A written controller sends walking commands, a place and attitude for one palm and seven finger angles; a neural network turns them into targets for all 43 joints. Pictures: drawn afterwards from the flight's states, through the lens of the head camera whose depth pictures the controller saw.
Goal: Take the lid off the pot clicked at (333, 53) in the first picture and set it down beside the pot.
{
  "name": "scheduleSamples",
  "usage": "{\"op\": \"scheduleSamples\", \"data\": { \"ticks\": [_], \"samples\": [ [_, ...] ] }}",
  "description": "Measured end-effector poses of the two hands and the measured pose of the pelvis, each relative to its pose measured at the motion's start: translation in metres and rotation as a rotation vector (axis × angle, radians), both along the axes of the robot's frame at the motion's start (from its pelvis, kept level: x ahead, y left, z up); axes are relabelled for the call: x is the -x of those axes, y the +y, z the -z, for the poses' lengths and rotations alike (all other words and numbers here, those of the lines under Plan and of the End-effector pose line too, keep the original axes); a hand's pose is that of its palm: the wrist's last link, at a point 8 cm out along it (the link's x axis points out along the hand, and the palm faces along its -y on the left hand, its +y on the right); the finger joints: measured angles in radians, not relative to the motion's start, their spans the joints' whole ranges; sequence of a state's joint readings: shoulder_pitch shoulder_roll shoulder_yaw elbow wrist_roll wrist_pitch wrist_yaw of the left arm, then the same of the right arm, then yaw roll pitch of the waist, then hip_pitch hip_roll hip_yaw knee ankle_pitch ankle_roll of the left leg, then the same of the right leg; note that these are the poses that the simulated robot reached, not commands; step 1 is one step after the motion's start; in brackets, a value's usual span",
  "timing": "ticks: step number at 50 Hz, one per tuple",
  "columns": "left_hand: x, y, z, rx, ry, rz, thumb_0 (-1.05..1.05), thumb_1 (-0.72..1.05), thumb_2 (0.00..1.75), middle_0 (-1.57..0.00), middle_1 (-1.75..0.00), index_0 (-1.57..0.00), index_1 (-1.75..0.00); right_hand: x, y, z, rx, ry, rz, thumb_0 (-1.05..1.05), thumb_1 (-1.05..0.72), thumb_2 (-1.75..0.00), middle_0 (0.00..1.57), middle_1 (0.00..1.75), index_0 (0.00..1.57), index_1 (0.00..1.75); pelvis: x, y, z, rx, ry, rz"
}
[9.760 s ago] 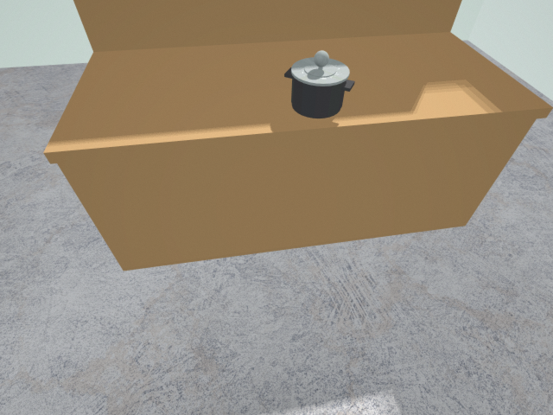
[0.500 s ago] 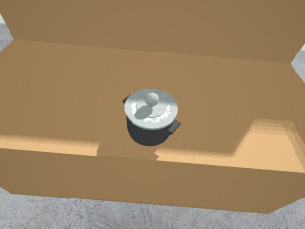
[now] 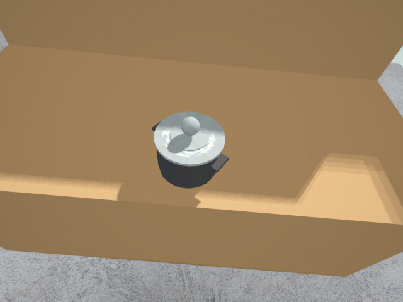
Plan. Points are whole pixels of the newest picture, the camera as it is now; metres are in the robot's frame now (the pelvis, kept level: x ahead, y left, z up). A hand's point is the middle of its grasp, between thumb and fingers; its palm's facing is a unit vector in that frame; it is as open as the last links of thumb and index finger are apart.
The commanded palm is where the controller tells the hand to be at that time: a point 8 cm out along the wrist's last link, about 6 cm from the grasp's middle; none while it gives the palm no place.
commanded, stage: shuffle to correct the standing spot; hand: left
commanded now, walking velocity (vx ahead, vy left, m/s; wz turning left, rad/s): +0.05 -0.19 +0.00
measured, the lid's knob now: (190, 126) +0.49 +0.06 +0.05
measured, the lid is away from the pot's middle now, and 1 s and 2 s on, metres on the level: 0.00 0.00 0.00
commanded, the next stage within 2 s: come to a stop and stand still in 0.36 s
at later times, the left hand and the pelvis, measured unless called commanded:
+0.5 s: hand out of the picture +0.03 +0.14 -0.19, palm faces +0.04 -0.98 -0.17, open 7.3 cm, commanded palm none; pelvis +0.01 -0.04 -0.01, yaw +2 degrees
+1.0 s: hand out of the picture +0.05 +0.17 -0.17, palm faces -0.02 -0.97 -0.23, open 7.3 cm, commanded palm none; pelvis +0.01 -0.02 -0.01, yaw -1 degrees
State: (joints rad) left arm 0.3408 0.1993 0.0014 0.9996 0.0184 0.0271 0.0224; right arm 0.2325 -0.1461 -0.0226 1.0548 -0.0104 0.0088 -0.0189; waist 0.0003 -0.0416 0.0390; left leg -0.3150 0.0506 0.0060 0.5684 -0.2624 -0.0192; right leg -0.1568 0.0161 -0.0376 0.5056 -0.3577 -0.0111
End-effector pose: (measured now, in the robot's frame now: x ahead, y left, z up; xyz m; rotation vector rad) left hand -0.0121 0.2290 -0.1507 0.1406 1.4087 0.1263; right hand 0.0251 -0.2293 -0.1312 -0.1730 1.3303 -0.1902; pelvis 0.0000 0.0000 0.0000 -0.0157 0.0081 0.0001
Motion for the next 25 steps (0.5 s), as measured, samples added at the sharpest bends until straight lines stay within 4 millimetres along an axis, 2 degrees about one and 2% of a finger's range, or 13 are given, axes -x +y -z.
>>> {"op": "scheduleSamples", "data": {
  "ticks": [8, 16, 21, 25],
  "samples": [
    [0.001, -0.016, 0.003, -0.004, 0.008, -0.012, 0.01, 0.91, 0.90, -0.20, -0.30, -0.20, -0.30, 0.005, -0.020, 0.006, 0.008, 0.022, 0.017, 0.01, -0.91, -0.90, 0.20, 0.30, 0.20, 0.30, -0.005, -0.017, 0.005, 0.010, -0.005, -0.006],
    [-0.018, -0.032, 0.016, 0.036, -0.018, -0.025, 0.01, 0.91, 0.90, -0.20, -0.30, -0.20, -0.30, -0.005, -0.025, 0.005, 0.032, 0.022, 0.012, 0.01, -0.91, -0.90, 0.20, 0.30, 0.20, 0.30, -0.014, -0.024, 0.010, 0.006, -0.004, -0.009],
    [-0.030, -0.040, 0.011, 0.017, -0.047, -0.017, 0.01, 0.91, 0.90, -0.20, -0.30, -0.20, -0.30, -0.008, -0.033, 0.010, 0.017, 0.020, 0.014, 0.01, -0.91, -0.90, 0.20, 0.30, 0.20, 0.30, -0.009, -0.034, 0.010, 0.012, 0.009, -0.008],
    [-0.031, -0.043, 0.005, 0.001, -0.064, -0.021, 0.01, 0.91, 0.90, -0.20, -0.30, -0.20, -0.30, -0.013, -0.039, 0.007, 0.016, 0.031, 0.008, 0.01, -0.92, -0.90, 0.20, 0.30, 0.20, 0.30, -0.010, -0.040, 0.006, 0.002, -0.003, -0.027]
  ]
}}
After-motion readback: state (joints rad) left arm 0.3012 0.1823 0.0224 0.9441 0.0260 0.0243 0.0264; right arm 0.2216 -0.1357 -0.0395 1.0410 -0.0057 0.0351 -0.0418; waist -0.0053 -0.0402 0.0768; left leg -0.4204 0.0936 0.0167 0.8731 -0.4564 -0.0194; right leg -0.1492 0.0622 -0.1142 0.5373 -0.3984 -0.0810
